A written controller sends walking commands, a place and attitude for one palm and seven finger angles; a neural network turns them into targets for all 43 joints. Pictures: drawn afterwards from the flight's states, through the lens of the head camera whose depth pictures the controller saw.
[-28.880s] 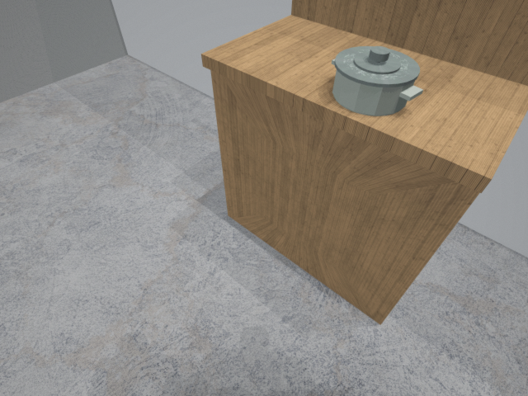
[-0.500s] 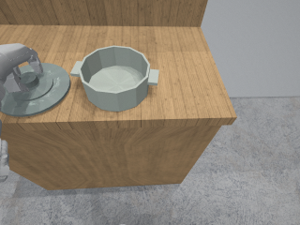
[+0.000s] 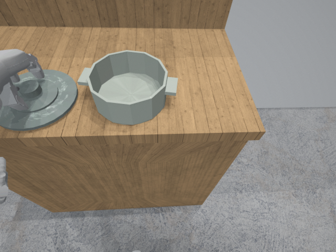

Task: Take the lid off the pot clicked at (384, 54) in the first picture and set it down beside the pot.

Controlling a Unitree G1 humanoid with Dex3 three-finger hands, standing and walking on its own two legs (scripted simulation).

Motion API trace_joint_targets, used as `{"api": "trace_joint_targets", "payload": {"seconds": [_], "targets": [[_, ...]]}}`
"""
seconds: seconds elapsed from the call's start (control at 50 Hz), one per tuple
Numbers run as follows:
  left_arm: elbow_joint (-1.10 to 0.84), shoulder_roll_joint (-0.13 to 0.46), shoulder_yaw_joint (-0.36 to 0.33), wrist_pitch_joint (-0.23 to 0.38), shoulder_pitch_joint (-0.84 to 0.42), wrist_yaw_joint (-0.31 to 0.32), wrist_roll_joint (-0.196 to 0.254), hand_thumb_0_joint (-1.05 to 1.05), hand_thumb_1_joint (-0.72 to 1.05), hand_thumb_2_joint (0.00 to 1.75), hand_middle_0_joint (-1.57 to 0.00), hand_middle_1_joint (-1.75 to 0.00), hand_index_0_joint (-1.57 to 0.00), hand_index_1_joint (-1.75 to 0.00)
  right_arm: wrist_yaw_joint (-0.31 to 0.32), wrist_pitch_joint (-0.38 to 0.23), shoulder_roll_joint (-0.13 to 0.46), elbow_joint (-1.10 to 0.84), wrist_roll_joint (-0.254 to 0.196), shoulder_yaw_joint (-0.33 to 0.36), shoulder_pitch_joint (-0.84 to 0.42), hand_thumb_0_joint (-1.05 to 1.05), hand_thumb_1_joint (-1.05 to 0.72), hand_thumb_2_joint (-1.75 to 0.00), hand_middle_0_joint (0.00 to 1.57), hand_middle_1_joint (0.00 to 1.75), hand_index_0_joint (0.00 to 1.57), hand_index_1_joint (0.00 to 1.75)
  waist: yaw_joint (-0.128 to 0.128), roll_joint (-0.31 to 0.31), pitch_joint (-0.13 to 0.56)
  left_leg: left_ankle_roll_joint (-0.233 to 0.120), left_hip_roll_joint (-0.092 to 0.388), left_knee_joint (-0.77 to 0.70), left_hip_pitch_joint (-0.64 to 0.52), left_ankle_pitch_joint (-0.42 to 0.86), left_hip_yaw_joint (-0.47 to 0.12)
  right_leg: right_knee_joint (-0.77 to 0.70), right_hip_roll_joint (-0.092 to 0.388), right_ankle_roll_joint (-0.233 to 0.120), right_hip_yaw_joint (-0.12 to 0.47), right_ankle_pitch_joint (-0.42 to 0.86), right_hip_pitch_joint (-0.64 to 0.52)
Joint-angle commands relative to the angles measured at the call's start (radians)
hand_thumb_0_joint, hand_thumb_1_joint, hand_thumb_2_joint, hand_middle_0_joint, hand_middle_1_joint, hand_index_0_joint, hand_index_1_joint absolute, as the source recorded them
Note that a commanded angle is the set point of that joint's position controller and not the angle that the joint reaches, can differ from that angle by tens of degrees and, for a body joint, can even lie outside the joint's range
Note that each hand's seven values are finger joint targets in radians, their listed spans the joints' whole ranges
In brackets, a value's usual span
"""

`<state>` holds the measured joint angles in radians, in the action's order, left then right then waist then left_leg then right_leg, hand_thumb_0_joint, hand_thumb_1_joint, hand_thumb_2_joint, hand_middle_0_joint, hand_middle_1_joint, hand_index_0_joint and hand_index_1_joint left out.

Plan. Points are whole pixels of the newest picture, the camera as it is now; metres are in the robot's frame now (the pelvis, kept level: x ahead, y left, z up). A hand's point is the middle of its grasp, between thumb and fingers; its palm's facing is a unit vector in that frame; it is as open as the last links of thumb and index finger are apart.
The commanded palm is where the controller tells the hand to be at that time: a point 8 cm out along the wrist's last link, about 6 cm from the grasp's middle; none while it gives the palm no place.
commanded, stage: raise the empty hand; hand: left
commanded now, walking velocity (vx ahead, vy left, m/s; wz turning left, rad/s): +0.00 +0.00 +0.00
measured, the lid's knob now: (30, 89) +0.48 +0.33 +0.10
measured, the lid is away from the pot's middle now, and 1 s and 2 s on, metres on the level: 0.24 0.24 0.24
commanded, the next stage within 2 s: draw the hand back to the body in 1.26 s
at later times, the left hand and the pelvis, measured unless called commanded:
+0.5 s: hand (6, 62) +0.46 +0.32 +0.19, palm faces -0.29 -0.10 -0.95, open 11.0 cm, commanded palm +0.46 +0.32 +0.26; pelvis +0.00 +0.00 +0.00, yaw +0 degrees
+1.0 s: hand out of the picture +0.45 +0.33 +0.25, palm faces -0.22 -0.09 -0.97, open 11.0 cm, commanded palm +0.45 +0.32 +0.31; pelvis +0.00 +0.00 +0.01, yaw +1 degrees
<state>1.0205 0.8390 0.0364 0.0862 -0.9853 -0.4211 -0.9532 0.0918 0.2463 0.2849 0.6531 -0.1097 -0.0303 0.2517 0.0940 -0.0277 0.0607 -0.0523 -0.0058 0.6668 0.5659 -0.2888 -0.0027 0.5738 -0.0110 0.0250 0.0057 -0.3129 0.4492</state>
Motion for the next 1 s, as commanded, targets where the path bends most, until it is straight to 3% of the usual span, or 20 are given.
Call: {"api": "trace_joint_targets", "payload": {"seconds": [0.0,0.02,0.1,0.18,0.22,0.28,0.3,0.34,0.4,0.42,0.48,0.5,0.52,0.54,0.64,0.7,0.74,0.8,0.94,0.98], "targets": [[-0.268,0.326,-0.088,0.008,-0.525,0.027,0.012,0.0,-0.14,0.92,-0.49,-0.59,-0.49,-0.59,0.014,-0.028,0.177,-0.083,0.006,0.058,0.025,0.0,-0.9,-0.9,0.2,0.3,0.2,0.3,0.003,-0.152,0.431,-0.028,-0.014,-0.043,-0.436,0.394,-0.011,-0.055,-0.057,-0.073,-0.06,0.255,0.004],[-0.297,0.358,-0.113,0.01,-0.547,0.03,0.004,0.0,-0.14,0.92,-0.49,-0.59,-0.49,-0.59,0.012,-0.029,0.175,-0.083,0.01,0.062,0.035,0.0,-0.9,-0.9,0.2,0.3,0.2,0.3,0.003,-0.167,0.472,-0.025,-0.011,-0.037,-0.467,0.428,-0.019,-0.054,-0.058,-0.068,-0.055,0.263,0.002],[-0.182,0.284,-0.064,-0.011,-0.478,0.009,0.02,0.0,-0.14,0.92,-0.49,-0.59,-0.49,-0.59,0.008,-0.029,0.178,-0.072,0.001,0.057,0.037,0.0,-0.9,-0.9,0.2,0.3,0.2,0.3,0.01,-0.111,0.374,-0.024,-0.011,-0.046,-0.417,0.399,-0.011,-0.064,-0.061,-0.07,-0.068,0.244,0.02],[-0.243,0.307,-0.059,-0.025,-0.564,0.006,-0.001,0.0,-0.14,0.92,-0.49,-0.59,-0.49,-0.59,0.002,-0.023,0.177,-0.077,0.005,0.06,0.035,0.0,-0.9,-0.9,0.2,0.3,0.2,0.3,0.009,-0.141,0.411,-0.021,-0.011,-0.054,-0.443,0.391,-0.024,-0.068,-0.06,-0.071,-0.063,0.232,0.022],[-0.306,0.321,-0.077,-0.022,-0.579,0.001,0.004,0.0,-0.14,0.92,-0.49,-0.59,-0.49,-0.59,0.0,-0.025,0.172,-0.088,0.008,0.061,0.026,0.0,-0.9,-0.9,0.2,0.3,0.2,0.3,0.005,-0.17,0.472,-0.018,-0.006,-0.042,-0.502,0.497,-0.035,-0.061,-0.06,-0.07,-0.061,0.262,0.012],[-0.172,0.299,-0.065,-0.044,-0.521,-0.011,0.007,0.0,-0.14,0.92,-0.49,-0.59,-0.49,-0.59,-0.005,-0.013,0.175,-0.08,0.002,0.056,0.032,0.0,-0.9,-0.9,0.2,0.3,0.2,0.3,0.01,-0.079,0.375,-0.022,-0.015,-0.058,-0.408,0.401,-0.022,-0.072,-0.061,-0.069,-0.067,0.243,0.002],[-0.189,0.274,-0.038,-0.046,-0.529,-0.016,0.015,0.0,-0.14,0.92,-0.49,-0.59,-0.49,-0.59,-0.005,-0.015,0.178,-0.084,-0.001,0.054,0.021,0.0,-0.9,-0.9,0.2,0.3,0.2,0.3,0.008,-0.097,0.374,-0.021,-0.012,-0.063,-0.417,0.418,-0.017,-0.071,-0.059,-0.072,-0.07,0.252,0.0],[-0.263,0.343,-0.081,-0.047,-0.599,-0.009,-0.009,0.0,-0.14,0.92,-0.49,-0.59,-0.49,-0.59,-0.009,-0.013,0.175,-0.093,0.005,0.056,0.019,0.0,-0.9,-0.9,0.2,0.3,0.2,0.3,0.0,-0.139,0.436,-0.019,-0.012,-0.061,-0.453,0.44,-0.031,-0.069,-0.057,-0.073,-0.064,0.254,-0.014],[-0.277,0.326,-0.085,-0.052,-0.547,-0.02,0.006,0.0,-0.14,0.92,-0.49,-0.59,-0.49,-0.59,-0.015,-0.015,0.172,-0.103,0.003,0.057,0.009,0.0,-0.9,-0.9,0.2,0.3,0.2,0.3,-0.003,-0.142,0.445,-0.018,-0.008,-0.052,-0.483,0.535,-0.03,-0.069,-0.057,-0.073,-0.067,0.292,-0.026],[-0.238,0.351,-0.109,-0.06,-0.531,-0.02,0.0,0.0,-0.14,0.92,-0.49,-0.59,-0.49,-0.59,-0.018,-0.009,0.169,-0.104,0.007,0.055,0.014,0.0,-0.9,-0.9,0.2,0.3,0.2,0.3,-0.004,-0.104,0.438,-0.021,-0.013,-0.055,-0.453,0.498,-0.03,-0.074,-0.059,-0.067,-0.06,0.285,-0.042],[-0.182,0.293,-0.037,-0.084,-0.565,-0.034,0.001,0.0,-0.14,0.92,-0.49,-0.59,-0.49,-0.59,-0.02,0.001,0.171,-0.1,-0.002,0.051,0.001,0.0,-0.9,-0.9,0.2,0.3,0.2,0.3,0.008,-0.07,0.344,-0.023,-0.019,-0.086,-0.373,0.355,-0.01,-0.092,-0.055,-0.067,-0.064,0.25,-0.042],[-0.236,0.268,-0.012,-0.084,-0.598,-0.038,0.007,0.0,-0.14,0.92,-0.49,-0.59,-0.49,-0.59,-0.019,-0.003,0.174,-0.102,-0.004,0.049,-0.013,0.0,-0.9,-0.9,0.2,0.3,0.2,0.3,0.006,-0.1,0.366,-0.021,-0.012,-0.088,-0.415,0.401,-0.013,-0.087,-0.052,-0.072,-0.069,0.253,-0.038],[-0.329,0.326,-0.053,-0.083,-0.659,-0.031,-0.002,0.0,-0.14,0.92,-0.49,-0.59,-0.49,-0.59,-0.022,-0.003,0.172,-0.109,0.003,0.055,-0.007,0.0,-0.9,-0.9,0.2,0.3,0.2,0.3,0.0,-0.135,0.446,-0.021,-0.01,-0.088,-0.468,0.413,-0.024,-0.09,-0.052,-0.068,-0.057,0.244,-0.049],[-0.306,0.335,-0.068,-0.082,-0.638,-0.028,-0.009,0.0,-0.14,0.92,-0.49,-0.59,-0.49,-0.59,-0.019,-0.009,0.167,-0.11,0.005,0.056,-0.002,0.0,-0.9,-0.9,0.2,0.3,0.2,0.3,-0.001,-0.155,0.447,-0.025,-0.015,-0.077,-0.487,0.45,-0.032,-0.09,-0.054,-0.073,-0.059,0.252,-0.038],[-0.229,0.361,-0.097,-0.098,-0.564,-0.042,0.0,0.0,-0.14,0.92,-0.49,-0.59,-0.49,-0.59,-0.024,-0.005,0.169,-0.105,0.0,0.048,-0.012,0.0,-0.9,-0.9,0.2,0.3,0.2,0.3,-0.007,-0.084,0.39,-0.026,-0.017,-0.087,-0.416,0.453,-0.015,-0.096,-0.05,-0.067,-0.06,0.3,-0.088],[-0.264,0.247,0.015,-0.115,-0.63,-0.055,0.011,0.0,-0.14,0.92,-0.49,-0.59,-0.49,-0.59,-0.027,-0.006,0.167,-0.105,-0.005,0.049,-0.031,0.0,-0.9,-0.9,0.2,0.3,0.2,0.3,0.01,-0.104,0.355,-0.024,-0.014,-0.104,-0.439,0.406,-0.013,-0.113,-0.049,-0.071,-0.066,0.252,-0.055],[-0.3,0.316,-0.039,-0.119,-0.667,-0.049,-0.003,0.0,-0.14,0.92,-0.49,-0.59,-0.49,-0.59,-0.026,-0.011,0.166,-0.101,0.003,0.049,-0.016,0.0,-0.9,-0.9,0.2,0.3,0.2,0.3,0.002,-0.124,0.411,-0.027,-0.017,-0.105,-0.473,0.413,-0.025,-0.115,-0.052,-0.07,-0.06,0.249,-0.066],[-0.232,0.342,-0.061,-0.12,-0.624,-0.054,0.0,0.0,-0.14,0.92,-0.49,-0.59,-0.49,-0.59,-0.02,-0.019,0.171,-0.099,-0.001,0.042,-0.021,0.0,-0.9,-0.9,0.2,0.3,0.2,0.3,-0.002,-0.097,0.376,-0.027,-0.022,-0.109,-0.437,0.404,-0.013,-0.12,-0.048,-0.073,-0.062,0.272,-0.095],[-0.272,0.292,0.001,-0.144,-0.732,-0.064,-0.012,0.0,-0.14,0.92,-0.49,-0.59,-0.49,-0.59,-0.026,-0.027,0.167,-0.086,0.002,0.04,-0.028,0.0,-0.9,-0.9,0.2,0.3,0.2,0.3,0.004,-0.129,0.379,-0.022,-0.02,-0.128,-0.467,0.383,-0.028,-0.134,-0.047,-0.072,-0.064,0.234,-0.074],[-0.198,0.275,0.013,-0.154,-0.708,-0.07,-0.014,0.0,-0.14,0.92,-0.49,-0.59,-0.49,-0.59,-0.023,-0.032,0.166,-0.078,0.002,0.038,-0.018,0.0,-0.9,-0.9,0.2,0.3,0.2,0.3,0.008,-0.084,0.333,-0.023,-0.025,-0.14,-0.433,0.324,-0.022,-0.142,-0.049,-0.071,-0.067,0.217,-0.075]]}}
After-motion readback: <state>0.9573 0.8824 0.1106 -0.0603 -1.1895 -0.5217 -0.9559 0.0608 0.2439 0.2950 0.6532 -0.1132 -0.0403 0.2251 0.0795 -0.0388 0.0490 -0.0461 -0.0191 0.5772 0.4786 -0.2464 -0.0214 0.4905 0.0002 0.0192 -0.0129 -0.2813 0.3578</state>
